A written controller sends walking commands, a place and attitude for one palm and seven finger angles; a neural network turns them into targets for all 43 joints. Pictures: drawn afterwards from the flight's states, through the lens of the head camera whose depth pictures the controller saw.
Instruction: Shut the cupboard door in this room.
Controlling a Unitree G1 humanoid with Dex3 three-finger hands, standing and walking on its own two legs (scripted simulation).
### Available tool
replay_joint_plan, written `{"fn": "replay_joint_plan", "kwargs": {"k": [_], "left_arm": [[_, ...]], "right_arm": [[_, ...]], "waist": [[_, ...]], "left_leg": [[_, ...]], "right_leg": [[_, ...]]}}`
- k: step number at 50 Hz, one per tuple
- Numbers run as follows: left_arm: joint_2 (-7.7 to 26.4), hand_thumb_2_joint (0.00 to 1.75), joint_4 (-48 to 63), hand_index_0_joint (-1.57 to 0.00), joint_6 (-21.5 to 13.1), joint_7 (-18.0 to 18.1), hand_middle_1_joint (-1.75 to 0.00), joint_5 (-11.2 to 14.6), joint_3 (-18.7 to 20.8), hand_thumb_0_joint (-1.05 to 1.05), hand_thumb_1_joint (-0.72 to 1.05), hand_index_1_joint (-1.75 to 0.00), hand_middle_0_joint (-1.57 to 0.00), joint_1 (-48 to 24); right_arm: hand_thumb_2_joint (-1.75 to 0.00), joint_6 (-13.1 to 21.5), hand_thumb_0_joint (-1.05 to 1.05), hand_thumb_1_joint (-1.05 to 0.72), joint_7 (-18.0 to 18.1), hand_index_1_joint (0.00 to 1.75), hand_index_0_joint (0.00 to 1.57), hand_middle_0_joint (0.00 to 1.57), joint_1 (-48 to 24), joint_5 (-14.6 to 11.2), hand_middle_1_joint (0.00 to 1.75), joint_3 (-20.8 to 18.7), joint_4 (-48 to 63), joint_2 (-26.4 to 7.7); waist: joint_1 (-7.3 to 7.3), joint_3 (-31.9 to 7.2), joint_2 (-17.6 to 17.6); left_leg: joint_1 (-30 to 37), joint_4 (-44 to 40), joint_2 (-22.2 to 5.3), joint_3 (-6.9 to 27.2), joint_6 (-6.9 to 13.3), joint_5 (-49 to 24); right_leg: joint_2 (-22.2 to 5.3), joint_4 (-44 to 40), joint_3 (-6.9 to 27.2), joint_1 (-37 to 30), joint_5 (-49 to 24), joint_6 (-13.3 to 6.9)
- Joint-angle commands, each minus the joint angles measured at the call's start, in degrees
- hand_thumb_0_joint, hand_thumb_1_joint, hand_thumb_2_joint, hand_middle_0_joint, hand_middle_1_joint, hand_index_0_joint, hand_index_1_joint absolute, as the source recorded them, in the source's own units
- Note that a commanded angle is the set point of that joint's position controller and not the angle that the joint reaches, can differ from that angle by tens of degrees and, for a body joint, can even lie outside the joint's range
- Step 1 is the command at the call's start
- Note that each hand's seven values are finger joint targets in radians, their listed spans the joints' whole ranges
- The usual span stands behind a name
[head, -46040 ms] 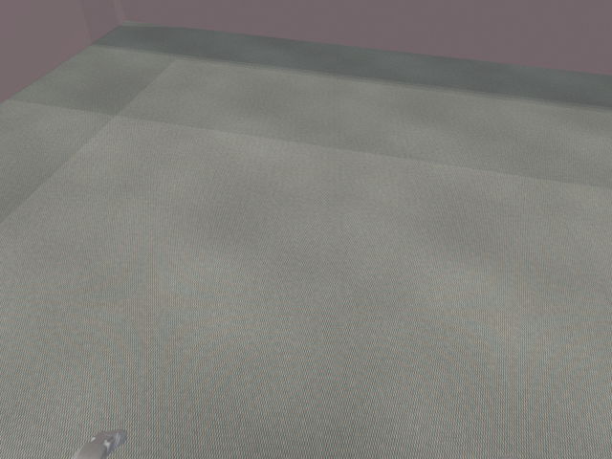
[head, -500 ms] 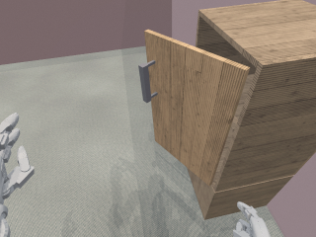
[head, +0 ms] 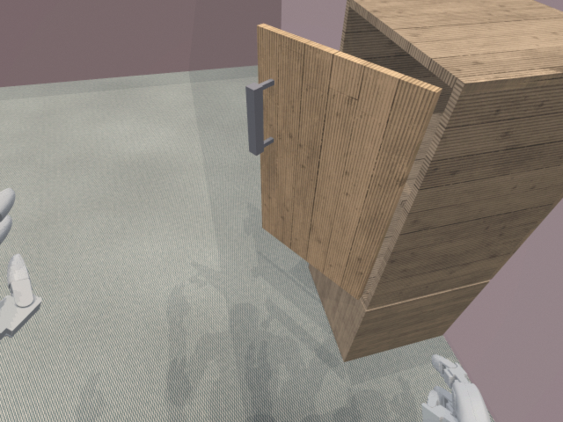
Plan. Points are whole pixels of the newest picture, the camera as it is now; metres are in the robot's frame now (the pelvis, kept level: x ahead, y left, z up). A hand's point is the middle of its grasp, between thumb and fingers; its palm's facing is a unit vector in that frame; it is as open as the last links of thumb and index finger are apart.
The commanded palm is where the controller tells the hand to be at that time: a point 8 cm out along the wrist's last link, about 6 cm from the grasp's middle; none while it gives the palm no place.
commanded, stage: step back with the hand held close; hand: left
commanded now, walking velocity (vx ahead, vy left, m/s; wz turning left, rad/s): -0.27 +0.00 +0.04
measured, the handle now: (262, 117) +0.69 +0.09 +0.08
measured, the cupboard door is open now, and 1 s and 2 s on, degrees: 32 32 32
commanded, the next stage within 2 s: stop stepping back and stand still in 0.72 s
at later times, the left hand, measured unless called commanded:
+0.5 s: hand out of the picture +0.10 +0.29 +0.17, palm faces +0.53 -0.74 -0.41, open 7.4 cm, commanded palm +0.02 +0.32 +0.19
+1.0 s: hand out of the picture -0.02 +0.27 +0.19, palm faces +0.35 -0.85 -0.38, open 7.4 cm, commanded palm -0.06 +0.32 +0.19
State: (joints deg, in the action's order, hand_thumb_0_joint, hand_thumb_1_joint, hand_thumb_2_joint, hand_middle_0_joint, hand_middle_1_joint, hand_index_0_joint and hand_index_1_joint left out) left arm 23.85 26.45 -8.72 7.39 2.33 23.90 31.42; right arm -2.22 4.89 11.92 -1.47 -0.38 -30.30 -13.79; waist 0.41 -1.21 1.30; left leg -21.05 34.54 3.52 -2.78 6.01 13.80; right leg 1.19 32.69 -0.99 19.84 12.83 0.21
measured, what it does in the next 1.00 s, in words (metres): walks backwards: right foot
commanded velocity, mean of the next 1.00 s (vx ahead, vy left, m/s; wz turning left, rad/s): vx -0.21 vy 0.00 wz -0.08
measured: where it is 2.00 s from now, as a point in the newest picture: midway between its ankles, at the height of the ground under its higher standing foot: outside the picture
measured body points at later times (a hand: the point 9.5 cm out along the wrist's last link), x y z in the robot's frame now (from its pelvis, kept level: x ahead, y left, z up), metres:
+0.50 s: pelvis -0.09 +0.01 -0.01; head -0.07 +0.04 +0.43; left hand +0.06 +0.33 +0.19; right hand +0.11 -0.22 -0.08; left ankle +0.05 +0.06 -0.72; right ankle +0.03 -0.12 -0.72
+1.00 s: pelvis -0.23 +0.03 -0.02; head -0.25 +0.08 +0.42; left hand -0.04 +0.31 +0.21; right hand -0.08 -0.22 -0.08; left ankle +0.00 +0.05 -0.73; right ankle -0.36 -0.11 -0.72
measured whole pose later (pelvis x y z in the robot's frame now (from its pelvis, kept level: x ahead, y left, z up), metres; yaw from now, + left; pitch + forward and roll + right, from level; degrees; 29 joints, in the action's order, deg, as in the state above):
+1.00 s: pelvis -0.23 +0.03 -0.02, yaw -4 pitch -3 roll -5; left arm 28.9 36.9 -11.2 6.1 3.8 26.3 27.7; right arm 5.5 3.5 12.3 -0.8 0.5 -36.8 -10.2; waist 0.1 -1.2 -1.8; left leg -31.7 30.9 -0.9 -5.0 3.8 -3.6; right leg 2.0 37.4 -2.2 2.0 32.4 0.3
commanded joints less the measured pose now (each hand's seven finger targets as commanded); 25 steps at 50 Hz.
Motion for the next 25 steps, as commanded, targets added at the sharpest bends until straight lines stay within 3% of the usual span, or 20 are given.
{"fn": "replay_joint_plan", "kwargs": {"k": [1, 3, 4, 7, 8, 9, 11, 13, 15, 16, 18, 19, 20, 22, 23, 24, 25], "left_arm": [[10.8, 0.9, 12.7, -0.2, -5.5, 1.7, -0.3, -1.6, 8.5, 0.0, 0.9, -0.3, -0.2, -6.7], [12.4, 0.9, 15.2, -0.2, -6.4, 1.8, -0.3, -2.3, 9.9, 0.0, 0.9, -0.3, -0.2, -8.5], [10.7, 0.9, 15.8, -0.2, -6.8, 1.7, -0.3, -2.3, 8.5, 0.0, 0.9, -0.3, -0.2, -9.2], [11.1, 0.9, 15.6, -0.2, -7.4, 1.8, -0.3, -2.3, 9.9, 0.0, 0.9, -0.3, -0.2, -8.5], [12.4, 0.9, 14.8, -0.2, -7.6, 1.7, -0.3, -2.4, 11.4, 0.0, 0.9, -0.3, -0.2, -7.2], [10.8, 0.9, 14.3, -0.2, -7.8, 1.5, -0.3, -2.1, 10.3, 0.0, 0.9, -0.3, -0.2, -6.1], [10.7, 0.9, 13.7, -0.2, -8.4, 1.3, -0.3, -1.5, 11.1, 0.0, 0.9, -0.3, -0.2, -3.7], [10.6, 0.9, 12.4, -0.2, -8.4, 1.2, -0.3, -1.5, 11.3, 0.0, 0.9, -0.3, -0.2, -3.3], [9.5, 0.9, 13.2, -0.2, -8.4, 1.3, -0.3, -1.2, 9.2, 0.0, 0.9, -0.3, -0.2, -5.8], [9.5, 0.9, 13.7, -0.2, -8.4, 1.6, -0.3, -1.1, 8.4, 0.0, 0.9, -0.3, -0.2, -7.5], [10.7, 0.9, 13.2, -0.2, -8.1, 2.3, -0.3, -1.1, 8.3, 0.0, 0.9, -0.3, -0.2, -8.5], [9.8, 0.9, 13.9, -0.2, -8.2, 2.4, -0.3, -1.1, 6.8, 0.0, 0.9, -0.3, -0.2, -9.2], [10.7, 0.9, 14.7, -0.2, -8.4, 2.6, -0.3, -1.2, 7.3, 0.0, 0.9, -0.3, -0.2, -9.7], [11.5, 0.9, 17.1, -0.2, -9.1, 2.8, -0.3, -1.2, 8.4, 0.0, 0.9, -0.3, -0.2, -9.4], [12.3, 0.9, 18.1, -0.2, -9.3, 3.0, -0.3, -1.6, 10.2, 0.0, 0.9, -0.3, -0.2, -8.7], [11.4, 0.9, 18.3, -0.2, -9.3, 2.8, -0.3, -1.6, 10.9, 0.0, 0.9, -0.3, -0.2, -7.3], [12.3, 0.9, 19.7, -0.2, -9.2, 2.6, -0.3, -1.2, 11.7, 0.0, 0.9, -0.3, -0.2, -7.9]], "right_arm": [[-0.9, 4.3, 0.0, -0.9, 0.8, 0.3, 0.2, 0.2, -5.2, 0.7, 0.3, -3.1, 9.1, -8.5], [-0.9, 5.1, 0.0, -0.9, 0.7, 0.3, 0.2, 0.2, -5.1, 0.9, 0.3, -3.3, 8.9, -9.0], [-0.9, 5.5, 0.0, -0.9, 0.6, 0.3, 0.2, 0.2, -4.9, 1.0, 0.3, -3.1, 8.9, -8.5], [-0.9, 6.6, 0.0, -0.9, 0.5, 0.3, 0.2, 0.2, -4.6, 1.1, 0.3, -3.4, 8.5, -8.4], [-0.9, 6.9, 0.0, -0.9, 0.3, 0.3, 0.2, 0.2, -4.6, 1.1, 0.3, -3.6, 8.3, -8.5], [-0.9, 7.0, 0.0, -0.9, 0.1, 0.3, 0.2, 0.2, -4.4, 0.9, 0.3, -3.4, 8.4, -7.8], [-0.9, 7.2, 0.0, -0.9, -0.2, 0.3, 0.2, 0.2, -4.0, 0.7, 0.3, -3.7, 8.1, -8.0], [-0.9, 7.1, 0.0, -0.9, -0.5, 0.3, 0.2, 0.2, -3.6, 0.8, 0.3, -4.1, 7.4, -8.0], [-0.9, 7.1, 0.0, -0.9, -1.0, 0.3, 0.2, 0.2, -3.3, 1.0, 0.3, -4.0, 6.7, -7.3], [-0.9, 7.2, 0.0, -0.9, -1.1, 0.3, 0.2, 0.2, -3.3, 1.2, 0.3, -3.8, 6.1, -7.0], [-0.9, 7.4, 0.0, -0.9, -1.2, 0.3, 0.2, 0.2, -3.0, 1.8, 0.3, -3.7, 4.9, -6.6], [-0.9, 7.3, 0.0, -0.9, -1.3, 0.3, 0.2, 0.2, -3.1, 1.4, 0.3, -3.3, 4.9, -5.8], [-0.9, 7.3, 0.0, -0.9, -1.1, 0.3, 0.2, 0.2, -3.1, 1.3, 0.3, -3.3, 4.9, -5.9], [-0.9, 7.6, 0.0, -0.9, -0.7, 0.3, 0.2, 0.2, -3.6, 1.0, 0.3, -3.3, 5.3, -6.3], [-0.9, 8.1, 0.0, -0.9, -0.2, 0.3, 0.2, 0.2, -4.4, 1.1, 0.3, -3.5, 5.4, -7.0], [-0.9, 8.5, 0.0, -0.9, 0.0, 0.3, 0.2, 0.2, -5.4, 1.2, 0.3, -3.5, 5.7, -7.0], [-0.9, 9.0, 0.0, -0.9, -0.2, 0.3, 0.2, 0.2, -6.1, 1.6, 0.3, -3.7, 5.8, -6.2]], "waist": [[-0.42, -0.9, 4.1], [-0.36, -1.5, 5.9], [-0.5, -1.2, 7.0], [-0.17, -1.7, 9.6], [0.01, -2.5, 8.8], [-0.14, -2.1, 7.1], [-0.44, -2.3, 4.2], [-0.4, -2.1, 0.2], [-1.12, -0.4, -4.5], [-1.42, 0.2, -5.5], [-1.74, -0.4, -7.8], [-2.1, -1.1, -8.2], [-2.21, -2.0, -7.7], [-2.15, -3.8, -1.4], [-1.54, -4.6, 5.1], [-0.72, -6.4, 12.5], [-0.28, -8.2, 14.8]], "left_leg": [[-27.7, -17.6, -12.8, 16.1, 1.8, 28.7], [-28.6, -18.5, -13.3, 17.0, 1.9, 31.2], [-29.2, -19.2, -13.6, 17.6, 1.9, 31.3], [-31.2, -20.6, -15.7, 18.2, 2.2, 32.7], [-30.7, -20.2, -15.8, 18.2, 2.0, 32.5], [-29.6, -18.9, -15.5, 17.2, 1.6, 31.2], [-26.8, -15.7, -14.5, 14.7, 0.7, 29.8], [-24.9, -11.2, -12.6, 12.0, -0.3, 29.0], [-17.2, -4.0, -9.9, 9.6, -2.0, 24.7], [-12.8, -1.4, -9.0, 9.3, -2.7, 22.5], [-5.7, 1.3, -7.8, 8.2, -3.6, 17.8], [-3.2, 1.5, -7.7, 8.0, -3.7, 16.5], [-1.8, 0.3, -7.7, 8.1, -3.4, 16.4], [-4.0, -7.5, -10.6, 11.2, -1.6, 20.3], [-10.7, -14.5, -14.5, 15.4, 0.1, 24.5], [-18.4, -21.9, -20.6, 20.1, 2.1, 29.8], [-19.8, -25.6, -24.2, 21.9, 2.8, 25.9]], "right_leg": [[-2.7, 4.0, 7.7, -21.6, 3.5, -0.4], [-2.0, 5.7, 7.2, -22.0, 4.9, -0.5], [-1.6, 7.3, 6.4, -22.1, 3.9, -0.5], [0.5, 12.0, 4.7, -24.0, 1.0, 0.0], [0.7, 11.8, 4.8, -24.3, 1.0, -0.1], [0.4, 10.9, 5.5, -22.7, 0.8, -0.4], [-0.5, 8.9, 8.0, -19.0, 0.1, -1.4], [-2.7, 4.8, 11.9, -14.6, 4.6, -2.4], [-7.2, -3.2, 18.9, -2.5, 11.1, -4.5], [-9.0, -6.4, 20.7, 3.1, 14.1, -5.2], [-11.1, -10.4, 21.7, 9.6, 15.5, -5.6], [-11.0, -10.7, 20.1, 11.4, 15.4, -5.2], [-10.0, -10.1, 18.3, 11.8, 15.3, -4.4], [-5.4, -3.3, 12.4, 8.1, 13.1, -2.2], [-1.8, 6.1, 8.5, 0.4, 8.5, -1.1], [2.1, 18.9, 3.7, -8.0, 5.5, 0.3], [3.7, 28.1, 2.2, -10.6, 9.4, 0.8]]}}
